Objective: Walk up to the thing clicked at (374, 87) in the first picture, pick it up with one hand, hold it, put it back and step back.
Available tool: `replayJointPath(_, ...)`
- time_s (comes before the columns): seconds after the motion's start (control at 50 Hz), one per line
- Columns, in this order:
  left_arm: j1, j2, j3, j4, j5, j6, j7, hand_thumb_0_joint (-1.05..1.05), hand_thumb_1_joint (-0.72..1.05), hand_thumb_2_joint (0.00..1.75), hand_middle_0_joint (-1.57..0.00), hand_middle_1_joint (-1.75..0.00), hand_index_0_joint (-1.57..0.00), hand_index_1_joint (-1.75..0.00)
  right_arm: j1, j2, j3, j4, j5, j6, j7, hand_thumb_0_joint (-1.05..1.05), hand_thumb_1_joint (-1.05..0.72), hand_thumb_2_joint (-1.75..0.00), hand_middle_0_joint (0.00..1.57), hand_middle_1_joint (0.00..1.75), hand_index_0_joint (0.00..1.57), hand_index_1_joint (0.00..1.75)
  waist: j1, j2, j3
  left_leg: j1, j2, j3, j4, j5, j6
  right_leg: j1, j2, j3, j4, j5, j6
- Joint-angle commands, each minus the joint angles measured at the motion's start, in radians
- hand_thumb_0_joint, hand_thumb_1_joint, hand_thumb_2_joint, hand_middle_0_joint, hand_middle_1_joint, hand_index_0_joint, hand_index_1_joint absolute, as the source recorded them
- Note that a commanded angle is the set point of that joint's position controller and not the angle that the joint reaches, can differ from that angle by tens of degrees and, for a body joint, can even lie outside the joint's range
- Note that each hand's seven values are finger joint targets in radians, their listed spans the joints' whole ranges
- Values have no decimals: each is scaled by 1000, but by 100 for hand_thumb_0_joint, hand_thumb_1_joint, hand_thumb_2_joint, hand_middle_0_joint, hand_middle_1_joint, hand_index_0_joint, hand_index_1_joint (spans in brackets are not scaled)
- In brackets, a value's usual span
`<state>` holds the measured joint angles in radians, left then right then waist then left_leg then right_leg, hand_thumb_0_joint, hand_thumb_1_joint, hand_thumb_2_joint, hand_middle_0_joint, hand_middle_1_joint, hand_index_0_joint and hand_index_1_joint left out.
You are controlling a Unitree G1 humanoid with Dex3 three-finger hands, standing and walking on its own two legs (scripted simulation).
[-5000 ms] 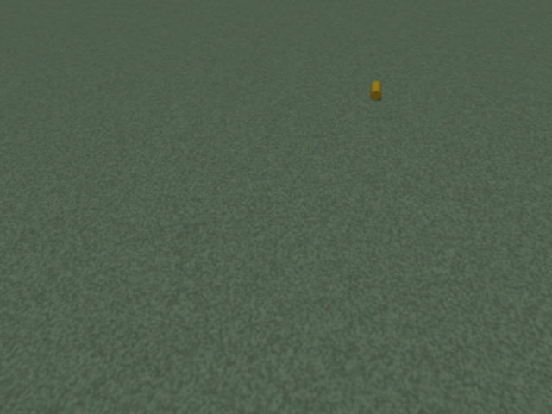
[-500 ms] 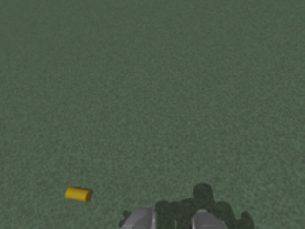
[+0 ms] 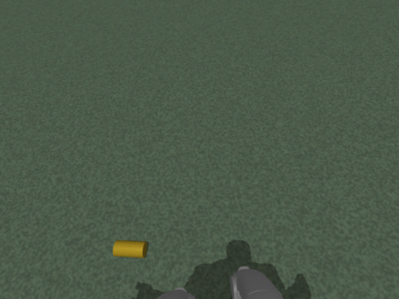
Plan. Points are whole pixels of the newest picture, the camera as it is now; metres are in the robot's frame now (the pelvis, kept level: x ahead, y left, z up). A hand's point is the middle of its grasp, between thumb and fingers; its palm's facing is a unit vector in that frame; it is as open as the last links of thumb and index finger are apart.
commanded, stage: walk up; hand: left
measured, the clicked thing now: (130, 248) +0.42 +0.36 -0.70
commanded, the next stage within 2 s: none
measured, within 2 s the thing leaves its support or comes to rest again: neither
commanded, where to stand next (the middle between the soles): +0.00 +0.16 m, yaw -7 degrees
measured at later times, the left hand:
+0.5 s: hand out of the picture +0.00 +0.57 -0.14, palm faces -0.02 -0.80 -0.60, open 7.4 cm
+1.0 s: hand out of the picture +0.11 +0.44 -0.13, palm faces -0.22 -0.90 -0.37, open 7.3 cm
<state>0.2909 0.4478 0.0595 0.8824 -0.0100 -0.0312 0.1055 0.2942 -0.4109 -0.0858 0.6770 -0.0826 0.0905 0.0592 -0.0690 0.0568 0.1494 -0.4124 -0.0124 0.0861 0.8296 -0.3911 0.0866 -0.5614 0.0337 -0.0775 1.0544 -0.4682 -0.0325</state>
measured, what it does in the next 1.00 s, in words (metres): steps to the left: right foot, then left foot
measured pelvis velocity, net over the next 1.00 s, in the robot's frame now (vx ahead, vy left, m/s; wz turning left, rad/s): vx -0.07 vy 0.21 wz -0.18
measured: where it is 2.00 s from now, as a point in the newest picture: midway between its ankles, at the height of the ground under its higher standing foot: outside the picture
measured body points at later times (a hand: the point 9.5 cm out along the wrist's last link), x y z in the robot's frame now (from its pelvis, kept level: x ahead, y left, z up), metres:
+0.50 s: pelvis -0.09 +0.23 -0.02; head -0.08 +0.22 +0.43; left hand +0.00 +0.61 -0.10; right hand -0.04 -0.10 -0.13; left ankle -0.08 +0.37 -0.70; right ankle -0.01 +0.03 -0.66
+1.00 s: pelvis -0.07 +0.21 +0.00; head -0.02 +0.20 +0.45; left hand +0.12 +0.49 -0.11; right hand -0.12 -0.13 -0.10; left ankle -0.08 +0.37 -0.67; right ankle -0.04 +0.08 -0.70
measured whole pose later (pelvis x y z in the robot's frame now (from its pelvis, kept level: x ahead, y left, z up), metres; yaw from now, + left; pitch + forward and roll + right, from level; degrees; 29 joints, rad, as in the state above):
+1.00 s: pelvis -0.07 +0.21 +0.00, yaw -10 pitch -3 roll +0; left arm 0.11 0.40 0.07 0.89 0.02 -0.03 -0.02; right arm 0.32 -0.44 -0.04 0.91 0.00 -0.02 -0.03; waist -0.05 -0.02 0.16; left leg -0.33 0.10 -0.01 0.98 -0.54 0.00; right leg -0.39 -0.01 -0.01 0.76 -0.32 -0.02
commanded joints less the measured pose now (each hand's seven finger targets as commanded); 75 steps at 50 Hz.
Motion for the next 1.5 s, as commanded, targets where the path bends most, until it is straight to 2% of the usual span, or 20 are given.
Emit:
replayJointPath(0.0,242,192,66,-32,-3,-33,28,0,90,90,-20,-30,-20,-30,-104,-202,-71,-143,4,-5,-14,0,-90,-90,20,30,20,30,112,84,-176,3,187,-224,-124,450,28,341,-81,60,-483,261,-30)
replayJointPath(0.02,274,244,85,-37,14,-38,36,0,90,90,-20,-30,-20,-30,-74,-167,-61,-146,14,-6,-12,0,-90,-90,20,30,20,30,136,-44,-202,-87,122,-174,36,361,-38,486,-127,167,-579,286,-48)
replayJointPath(0.06,167,337,111,-116,29,-33,46,0,90,90,-20,-30,-20,-30,17,-210,-79,-140,-1,7,-27,0,-90,-90,20,30,20,30,98,-109,-231,-368,50,-240,448,-263,-135,502,-584,738,-605,371,-320)
replayJointPath(0.18,25,295,107,-140,35,-53,36,0,90,90,-20,-30,-20,-30,19,-247,-116,-88,13,12,1,0,-90,-90,20,30,20,30,50,-107,-143,-196,40,-270,623,-27,-98,143,-339,361,-549,102,-203)
replayJointPath(0.3,-19,352,127,-113,65,-35,15,0,90,90,-20,-30,-20,-30,16,-217,-104,-34,44,13,16,0,-90,-90,20,30,20,30,72,-299,-160,30,62,-36,113,-219,-92,44,-231,239,-527,-139,-131)
replayJointPath(0.34,-53,299,109,-89,63,-12,1,0,90,90,-20,-30,-20,-30,192,-206,-111,67,49,-5,-3,0,-90,-90,20,30,20,30,-19,-143,-209,245,-2,39,-128,-119,-96,-70,-159,155,-301,-199,-76)
replayJointPath(0.36,-45,213,86,-79,58,0,0,0,90,90,-20,-30,-20,-30,238,-241,-112,90,34,-16,-13,0,-90,-90,20,30,20,30,-51,69,-147,197,34,-103,-273,-266,-74,-178,-34,101,-40,-249,-47)
replayJointPath(0.38,-105,150,65,-116,41,-6,9,0,90,90,-20,-30,-20,-30,127,-385,-124,41,42,-24,-19,0,-90,-90,20,30,20,30,-37,335,-67,-6,332,-667,-525,-567,64,-319,61,70,173,-192,4)
replayJointPath(0.4,-217,225,74,-122,58,-20,18,0,90,90,-20,-30,-20,-30,-62,-455,-120,18,57,-34,-28,0,-90,-90,20,30,20,30,-13,225,70,-235,474,-912,-662,-692,215,-257,-28,182,241,-102,-6)
replayJointPath(0.44,-102,219,78,-18,20,-29,-13,0,90,90,-20,-30,-20,-30,-177,-327,-81,18,38,-70,-50,0,-90,-90,20,30,20,30,72,18,81,-151,317,-581,-468,-446,98,-214,-35,220,215,37,8)
replayJointPath(0.54,-47,195,80,32,30,5,-86,0,90,90,-20,-30,-20,-30,-74,-310,-60,122,44,-127,-75,0,-90,-90,20,30,20,30,55,103,7,58,287,-492,-433,-340,48,-98,-37,178,44,37,17)
replayJointPath(0.8,-171,132,58,-56,25,9,-125,0,90,90,-20,-30,-20,-30,106,-281,-43,168,62,-181,-109,0,-90,-90,20,30,20,30,10,150,-107,378,314,-240,-305,690,102,-35,-68,81,-154,32,-3)
replayJointPath(0.88,-27,121,63,18,17,-3,-119,0,90,90,-20,-30,-20,-30,0,-244,-12,135,78,-156,-96,0,-90,-90,20,30,20,30,107,127,-168,121,212,-78,-134,567,28,395,-6,1,-457,272,-17)
replayJointPath(0.94,48,308,104,6,18,-18,-99,0,90,90,-20,-30,-20,-30,10,-167,13,110,96,-146,-103,0,-90,-90,20,30,20,30,155,-242,-270,-205,13,-100,321,-216,-57,578,-425,701,-683,251,-263)
replayJointPath(0.96,-6,305,99,-8,14,-16,-100,0,90,90,-20,-30,-20,-30,-39,-222,-12,127,85,-136,-111,0,-90,-90,20,30,20,30,144,-149,-193,-201,49,-156,384,-277,-61,463,-435,680,-691,175,-300)
replayJointPath(1.04,-197,200,62,-38,26,-8,-91,0,90,90,-20,-30,-20,-30,89,-213,-3,232,86,-131,-89,0,-90,-90,20,30,20,30,47,-183,-84,-69,83,-114,211,-75,-62,201,-247,348,-640,77,-190)
replayJointPath(1.16,-251,176,40,-12,9,8,-99,0,90,90,-20,-30,-20,-30,40,-187,0,274,73,-136,-78,0,-90,-90,20,30,20,30,36,-220,-134,216,42,-55,-189,123,-71,65,-225,281,-512,183,-130)
replayJointPath(1.22,-226,112,17,22,-12,18,-94,0,90,90,-20,-30,-20,-30,-106,-294,-7,245,70,-149,-77,0,-90,-90,20,30,20,30,79,83,-140,27,286,-451,-445,42,52,191,-59,117,-306,82,-12)
replayJointPath(1.32,-257,175,21,88,9,0,-100,0,90,90,-20,-30,-20,-30,-159,-198,29,288,83,-131,-66,0,-90,-90,20,30,20,30,57,-59,-132,71,99,-181,-308,77,-58,245,-181,294,-563,170,-57)
replayJointPath(1.48,-289,134,-4,162,3,-2,-98,0,90,90,-20,-30,-20,-30,-234,-172,41,355,93,-129,-64,0,-90,-90,20,30,20,30,62,-75,-233,210,126,-172,-366,290,-49,347,-163,195,-597,377,-11)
